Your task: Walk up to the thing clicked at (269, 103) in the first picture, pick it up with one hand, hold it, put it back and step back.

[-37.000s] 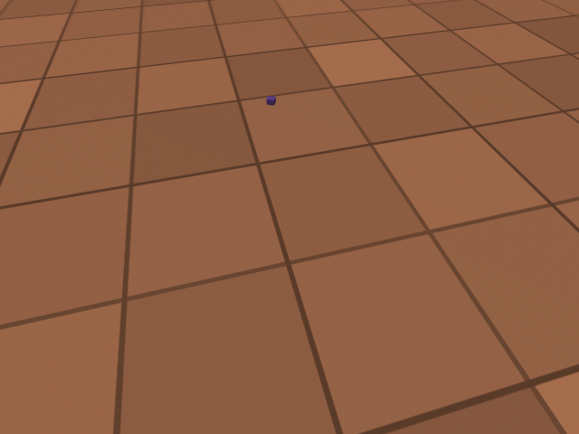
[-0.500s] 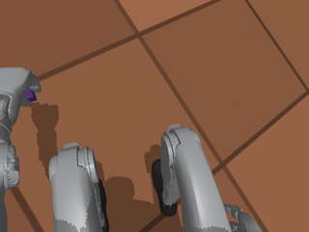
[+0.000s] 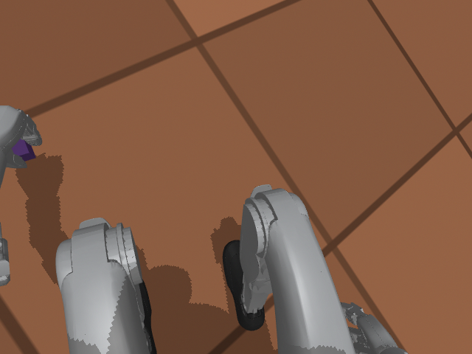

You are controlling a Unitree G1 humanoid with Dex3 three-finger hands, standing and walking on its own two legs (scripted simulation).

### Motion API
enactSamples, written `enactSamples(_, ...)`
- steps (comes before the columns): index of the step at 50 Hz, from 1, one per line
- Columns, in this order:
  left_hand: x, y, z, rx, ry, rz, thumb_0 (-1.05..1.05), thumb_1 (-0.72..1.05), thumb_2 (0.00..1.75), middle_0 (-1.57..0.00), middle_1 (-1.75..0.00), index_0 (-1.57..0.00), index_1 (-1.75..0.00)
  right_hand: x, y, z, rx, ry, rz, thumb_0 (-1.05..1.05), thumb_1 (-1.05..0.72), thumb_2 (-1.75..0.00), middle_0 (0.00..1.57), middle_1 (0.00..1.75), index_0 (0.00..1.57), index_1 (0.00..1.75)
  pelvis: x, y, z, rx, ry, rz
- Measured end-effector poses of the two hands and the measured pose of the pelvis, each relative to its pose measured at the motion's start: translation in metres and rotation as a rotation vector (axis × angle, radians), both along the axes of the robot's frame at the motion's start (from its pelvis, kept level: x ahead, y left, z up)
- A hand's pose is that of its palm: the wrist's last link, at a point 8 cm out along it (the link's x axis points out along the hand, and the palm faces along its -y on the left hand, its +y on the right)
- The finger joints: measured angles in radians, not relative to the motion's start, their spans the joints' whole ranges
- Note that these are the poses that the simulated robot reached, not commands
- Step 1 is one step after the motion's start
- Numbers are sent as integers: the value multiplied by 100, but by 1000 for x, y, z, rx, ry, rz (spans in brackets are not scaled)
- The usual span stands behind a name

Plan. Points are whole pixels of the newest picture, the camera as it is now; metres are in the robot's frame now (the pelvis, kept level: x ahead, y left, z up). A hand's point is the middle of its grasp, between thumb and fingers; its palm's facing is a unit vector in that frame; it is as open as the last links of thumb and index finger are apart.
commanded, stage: lower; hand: left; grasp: from above
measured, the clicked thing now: (11, 147) +0.47 +0.31 -0.22
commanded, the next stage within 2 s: rest in 0.06 s
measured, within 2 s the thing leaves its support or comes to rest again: rests again in 1.20 s
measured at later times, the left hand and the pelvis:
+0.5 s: hand (21, 151) +0.47 +0.30 -0.23, palm faces -0.48 -0.07 -0.88, open 5.4 cm; pelvis +0.01 +0.00 -0.02, yaw -3 degrees
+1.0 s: hand (27, 154) +0.47 +0.30 -0.25, palm faces -0.46 -0.06 -0.89, open 5.3 cm; pelvis +0.01 +0.01 -0.03, yaw -5 degrees
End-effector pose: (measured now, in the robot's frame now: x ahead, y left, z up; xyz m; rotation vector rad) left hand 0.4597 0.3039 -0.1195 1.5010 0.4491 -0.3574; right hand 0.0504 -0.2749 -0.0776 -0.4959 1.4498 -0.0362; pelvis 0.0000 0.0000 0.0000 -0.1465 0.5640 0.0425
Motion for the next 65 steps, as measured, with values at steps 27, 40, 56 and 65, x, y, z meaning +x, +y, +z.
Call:
enactSamples(27,14,-2,-57,-11,-13,41,-10,54,0,-93,-1,-123,-5,-18,10,-8,3,61,60,0,-90,-89,20,30,20,30,6,3,-24,-35,-31,-29)
enactSamples(40,13,1,-73,-23,-34,12,-10,54,0,-94,0,-125,-3,-14,14,0,-13,80,122,0,-90,-89,20,30,20,30,7,6,-27,-56,-55,-38)
enactSamples(56,14,-3,-78,-16,-38,38,-10,54,0,-93,0,-125,-2,-8,22,0,23,34,174,0,-91,-89,20,30,20,30,5,8,-30,-68,-72,-44)
enactSamples(65,14,-6,-86,-16,-19,31,-10,54,0,-93,0,-124,-3,-13,23,2,29,51,186,0,-91,-90,20,30,20,30,4,7,-30,-72,-79,-48)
